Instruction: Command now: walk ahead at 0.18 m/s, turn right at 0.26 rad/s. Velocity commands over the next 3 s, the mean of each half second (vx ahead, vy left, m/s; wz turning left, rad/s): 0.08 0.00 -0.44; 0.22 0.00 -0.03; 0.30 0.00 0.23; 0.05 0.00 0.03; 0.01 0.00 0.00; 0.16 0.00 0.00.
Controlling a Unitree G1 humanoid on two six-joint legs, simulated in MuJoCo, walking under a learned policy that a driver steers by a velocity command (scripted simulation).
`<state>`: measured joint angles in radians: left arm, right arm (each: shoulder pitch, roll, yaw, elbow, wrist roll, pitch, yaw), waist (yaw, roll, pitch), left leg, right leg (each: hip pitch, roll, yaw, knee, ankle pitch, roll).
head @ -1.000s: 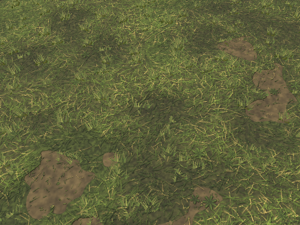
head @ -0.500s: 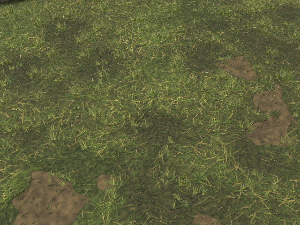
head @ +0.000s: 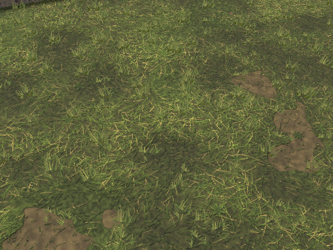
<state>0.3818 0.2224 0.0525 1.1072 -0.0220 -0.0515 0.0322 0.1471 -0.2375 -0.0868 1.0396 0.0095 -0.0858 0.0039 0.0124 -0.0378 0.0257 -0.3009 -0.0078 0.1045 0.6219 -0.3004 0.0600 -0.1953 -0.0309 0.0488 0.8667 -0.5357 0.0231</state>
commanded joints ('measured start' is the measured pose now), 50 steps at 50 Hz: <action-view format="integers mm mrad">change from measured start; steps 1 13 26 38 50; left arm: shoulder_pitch -69 -282 -272 -188 -269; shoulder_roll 89 62 204 210 94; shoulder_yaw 23 45 78 59 31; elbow -101 -277 -376 -322 -368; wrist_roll -18 3 18 27 23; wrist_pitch -15 77 29 -5 -18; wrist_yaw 3 -20 -30 -3 -28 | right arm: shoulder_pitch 153 14 -59 -109 261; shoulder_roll -121 -195 -168 -141 -229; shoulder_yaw -3 -18 -19 -2 -22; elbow -11 -95 -185 -172 -44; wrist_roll -13 -15 9 9 19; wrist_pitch -12 49 70 34 13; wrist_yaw -10 -80 -41 -17 6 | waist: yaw -57 -10 -7 25 -117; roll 148 131 -22 -91 214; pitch -72 -37 -154 -68 -80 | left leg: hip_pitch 335 185 -386 -250 311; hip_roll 406 322 76 86 224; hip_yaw -433 -21 -147 -115 -349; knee -275 -361 620 118 -278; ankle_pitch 707 551 -229 24 -54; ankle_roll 203 152 -102 -76 126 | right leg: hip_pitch -416 -319 137 71 -283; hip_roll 25 -53 -244 -214 -36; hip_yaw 81 -69 263 246 -143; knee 462 -31 -519 -717 -111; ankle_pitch -51 267 736 82 169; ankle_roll -14 5 -308 -244 -82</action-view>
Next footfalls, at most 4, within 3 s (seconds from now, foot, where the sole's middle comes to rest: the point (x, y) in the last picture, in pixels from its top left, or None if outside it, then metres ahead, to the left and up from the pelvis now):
0.44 right None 0.12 -0.15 -0.76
0.98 left None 0.22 0.06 -0.76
1.40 right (214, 247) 0.52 -0.17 -0.76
1.70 left None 0.48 0.07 -0.76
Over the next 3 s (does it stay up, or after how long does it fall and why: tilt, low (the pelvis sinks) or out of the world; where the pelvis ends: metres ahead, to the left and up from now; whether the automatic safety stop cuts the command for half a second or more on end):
stays up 0.53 -0.08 0.01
